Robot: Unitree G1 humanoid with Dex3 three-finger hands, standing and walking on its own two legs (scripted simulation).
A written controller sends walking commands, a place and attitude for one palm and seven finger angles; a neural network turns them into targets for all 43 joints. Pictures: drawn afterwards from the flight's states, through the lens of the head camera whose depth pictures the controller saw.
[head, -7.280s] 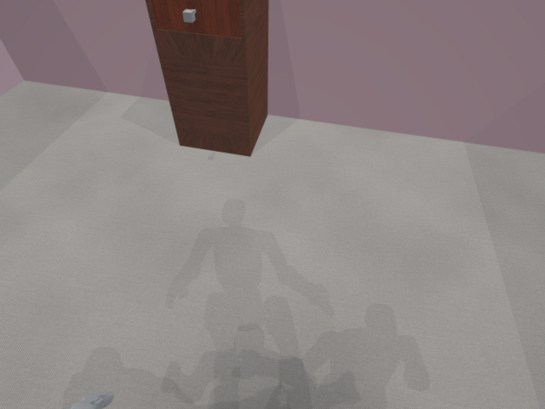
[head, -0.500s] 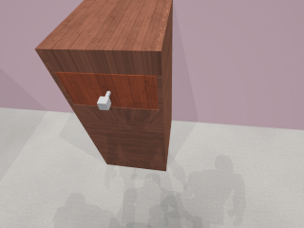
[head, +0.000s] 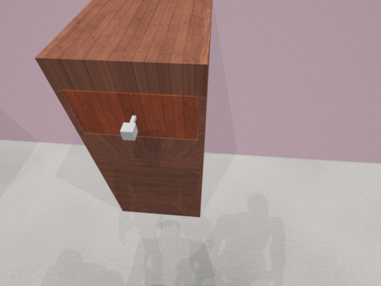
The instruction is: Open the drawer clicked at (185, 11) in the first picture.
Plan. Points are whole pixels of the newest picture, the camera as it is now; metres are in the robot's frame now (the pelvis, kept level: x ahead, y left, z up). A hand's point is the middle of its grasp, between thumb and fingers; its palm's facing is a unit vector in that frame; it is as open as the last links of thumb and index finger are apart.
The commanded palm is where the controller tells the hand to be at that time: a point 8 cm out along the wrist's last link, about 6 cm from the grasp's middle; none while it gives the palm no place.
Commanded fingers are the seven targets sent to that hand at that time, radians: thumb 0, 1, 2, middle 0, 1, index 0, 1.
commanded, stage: come to a stop and stand still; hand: left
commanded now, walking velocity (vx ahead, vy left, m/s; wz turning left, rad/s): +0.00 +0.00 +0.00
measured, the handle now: (131, 126) +0.54 +0.21 -0.02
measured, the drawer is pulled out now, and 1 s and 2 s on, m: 0.00 0.00 0.00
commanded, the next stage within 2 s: look again from close up in 0.06 s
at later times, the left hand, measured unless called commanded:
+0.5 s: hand out of the picture +0.00 +0.19 -0.17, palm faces +0.00 -0.97 -0.23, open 7.4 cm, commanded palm none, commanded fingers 0.00 0.90 0.90 -0.20 -0.30 -0.20 -0.30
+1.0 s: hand (101, 257) +0.18 +0.20 -0.03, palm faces -0.01 -0.58 -0.81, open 7.7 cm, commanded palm +0.10 +0.22 -0.04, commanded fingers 0.00 0.60 0.77 -0.22 -0.50 -0.22 -0.50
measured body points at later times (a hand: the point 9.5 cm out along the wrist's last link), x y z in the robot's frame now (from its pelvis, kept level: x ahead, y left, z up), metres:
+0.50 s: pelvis -0.02 +0.01 -0.01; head -0.02 -0.01 +0.44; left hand +0.00 +0.24 -0.16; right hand -0.02 -0.21 -0.17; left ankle -0.05 +0.12 -0.74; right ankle -0.02 -0.12 -0.74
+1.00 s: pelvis -0.03 +0.00 -0.02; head -0.02 -0.04 +0.43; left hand +0.18 +0.23 +0.01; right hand +0.12 -0.26 -0.13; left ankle -0.05 +0.12 -0.74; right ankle -0.02 -0.12 -0.74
